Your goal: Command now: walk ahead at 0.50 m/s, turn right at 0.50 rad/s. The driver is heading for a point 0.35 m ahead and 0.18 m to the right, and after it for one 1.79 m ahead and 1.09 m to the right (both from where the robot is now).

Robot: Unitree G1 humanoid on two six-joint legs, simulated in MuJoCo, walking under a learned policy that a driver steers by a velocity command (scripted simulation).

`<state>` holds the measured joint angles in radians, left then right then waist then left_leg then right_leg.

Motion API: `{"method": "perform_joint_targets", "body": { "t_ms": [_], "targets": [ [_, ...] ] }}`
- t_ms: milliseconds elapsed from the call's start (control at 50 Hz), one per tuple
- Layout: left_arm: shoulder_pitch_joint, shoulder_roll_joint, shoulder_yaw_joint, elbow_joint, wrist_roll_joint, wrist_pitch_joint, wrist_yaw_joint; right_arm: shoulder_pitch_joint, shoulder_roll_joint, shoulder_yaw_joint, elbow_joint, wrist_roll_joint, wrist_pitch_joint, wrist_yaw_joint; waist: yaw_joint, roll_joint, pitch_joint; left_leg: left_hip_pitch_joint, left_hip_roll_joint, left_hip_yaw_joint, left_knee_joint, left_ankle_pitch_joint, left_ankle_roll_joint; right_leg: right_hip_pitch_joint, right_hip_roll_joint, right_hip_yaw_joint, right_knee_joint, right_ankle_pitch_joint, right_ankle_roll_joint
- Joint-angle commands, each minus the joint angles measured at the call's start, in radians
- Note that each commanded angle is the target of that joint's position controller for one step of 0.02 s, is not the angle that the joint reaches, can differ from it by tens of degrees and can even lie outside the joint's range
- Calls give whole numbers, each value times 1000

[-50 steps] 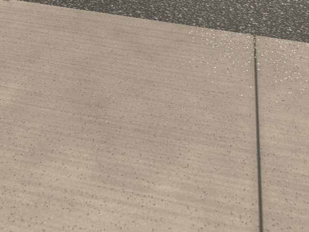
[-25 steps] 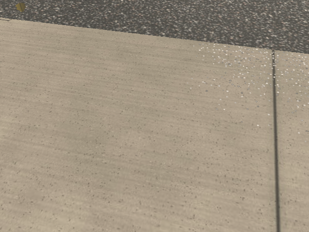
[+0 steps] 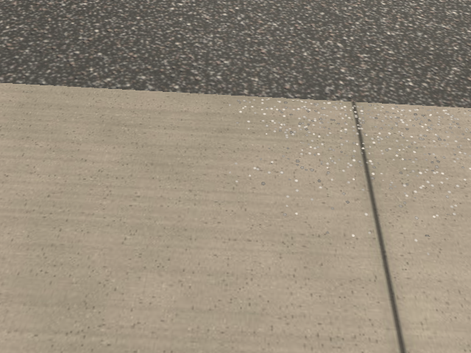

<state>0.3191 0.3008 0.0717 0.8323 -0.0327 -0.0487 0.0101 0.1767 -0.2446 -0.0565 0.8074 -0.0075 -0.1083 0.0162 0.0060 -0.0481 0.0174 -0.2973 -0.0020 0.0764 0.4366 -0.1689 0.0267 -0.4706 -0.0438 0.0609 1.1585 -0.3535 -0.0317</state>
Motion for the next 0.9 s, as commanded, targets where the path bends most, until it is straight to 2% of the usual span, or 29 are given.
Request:
{"method": "perform_joint_targets", "body": {
  "t_ms": [20,100,180,240,280,300,340,360,380,400,420,440,460,480,500,520,560,600,680,720,800,840,860,880,900],
  "targets": [
    [11,39,19,-80,-1,11,-5,8,-104,-28,-23,-4,-18,-5,-4,162,-27,166,270,-228,-275,81,143,-185,-98,47,12,93,11],
    [-62,27,19,-122,7,25,-8,32,-142,-42,10,-6,-18,-17,-10,112,8,187,276,-100,-305,195,159,-259,-100,53,-121,229,31],
    [-181,9,7,-163,10,16,-34,51,-174,-49,24,-1,-3,-27,-50,98,39,221,262,19,-308,221,138,-231,-87,-13,-337,376,22],
    [-274,3,0,-207,11,16,-52,96,-199,-56,42,11,13,-30,-83,90,71,295,286,62,-293,230,129,-239,-77,-60,-436,360,4],
    [-307,12,1,-233,10,18,-62,112,-214,-62,53,22,27,-29,-84,97,82,356,305,84,-258,281,115,-238,-65,-86,-478,299,-18],
    [-307,21,5,-243,10,19,-66,109,-224,-65,55,27,34,-29,-73,105,77,378,310,99,-223,366,105,-214,-49,-106,-494,254,-34],
    [-242,57,24,-243,13,25,-67,89,-255,-74,49,37,46,-33,-18,142,14,397,306,133,-76,703,84,-76,19,-166,-502,154,-75],
    [-129,90,46,-217,10,28,-65,73,-263,-76,46,42,54,-34,51,140,-48,377,285,157,87,827,68,72,69,-194,-537,149,-104],
    [45,151,81,-167,8,32,-51,69,-244,-68,41,41,56,-36,138,107,-139,258,242,178,321,770,32,340,111,-182,-597,212,-144],
    [150,251,108,-144,4,41,-28,101,-152,-37,16,-6,47,-33,136,-103,-209,-48,170,175,663,158,-18,623,-91,131,-611,267,-212],
    [86,302,101,-185,7,22,-35,143,-78,-8,-42,-5,11,-20,40,-252,-353,-401,-33,-30,946,-436,-57,857,-287,725,-807,17,-410],
    [96,206,74,-191,11,5,-48,13,-177,-28,-55,36,-23,-7,116,-82,-331,-507,16,-168,989,-379,-33,832,-291,713,-893,-12,-359],
    [64,167,61,-185,17,-8,-49,-36,-184,-29,-76,56,-38,-3,97,-54,-205,-544,54,-154,938,-290,-6,722,-260,571,-886,50,-319],
    [-4,140,51,-193,16,-15,-49,-30,-169,-26,-62,38,-41,-12,45,41,-127,-485,99,-157,850,-212,-3,567,-213,452,-883,163,-283],
    [-63,107,41,-204,20,-16,-44,-14,-180,-35,-50,16,-33,-18,8,35,-95,-412,128,-161,763,-167,-11,453,-175,364,-889,257,-260],
    [-90,97,34,-219,30,-17,-39,6,-182,-38,-45,11,-20,-16,-17,11,-82,-352,141,-166,728,-137,-18,379,-152,327,-911,309,-254],
    [-84,109,36,-219,26,-23,-29,11,-159,-38,-50,-1,2,-16,-29,17,-73,-319,130,-148,654,-96,-49,311,-130,280,-936,403,-262],
    [-50,133,43,-208,21,-25,-14,-47,-138,-31,-72,-10,12,-20,-18,21,-48,-343,112,-137,543,-10,-78,282,-109,235,-948,444,-260],
    [7,137,45,-186,15,-16,3,-189,-105,-16,-114,-2,6,-12,35,-21,-14,-310,57,-136,249,220,-92,257,-55,190,-936,343,-205],
    [34,144,48,-171,12,-13,5,-245,-103,-12,-135,6,0,-3,57,-35,0,-269,33,-132,158,271,-87,250,-57,207,-928,293,-188],
    [70,135,48,-149,6,-2,10,-278,-139,-21,-162,14,-18,14,63,-49,1,-235,13,-161,60,220,-61,341,-96,303,-836,265,-174],
    [57,138,51,-150,8,7,15,-235,-161,-31,-156,17,-27,16,37,-82,-7,-173,5,-158,42,126,-37,370,-110,351,-779,304,-161],
    [41,130,48,-154,9,11,16,-170,-171,-39,-140,16,-33,13,1,-95,-28,-86,-4,-138,11,111,-18,365,-94,355,-732,347,-146],
    [27,98,37,-164,12,11,13,-67,-200,-55,-117,6,-38,7,-51,-83,-97,85,20,-144,-8,120,15,331,-39,323,-612,402,-115],
    [25,44,14,-185,29,9,9,91,-253,-69,-103,-9,-39,-2,-115,18,-244,356,186,-301,19,69,78,199,25,242,-335,271,-76]
  ]
}}
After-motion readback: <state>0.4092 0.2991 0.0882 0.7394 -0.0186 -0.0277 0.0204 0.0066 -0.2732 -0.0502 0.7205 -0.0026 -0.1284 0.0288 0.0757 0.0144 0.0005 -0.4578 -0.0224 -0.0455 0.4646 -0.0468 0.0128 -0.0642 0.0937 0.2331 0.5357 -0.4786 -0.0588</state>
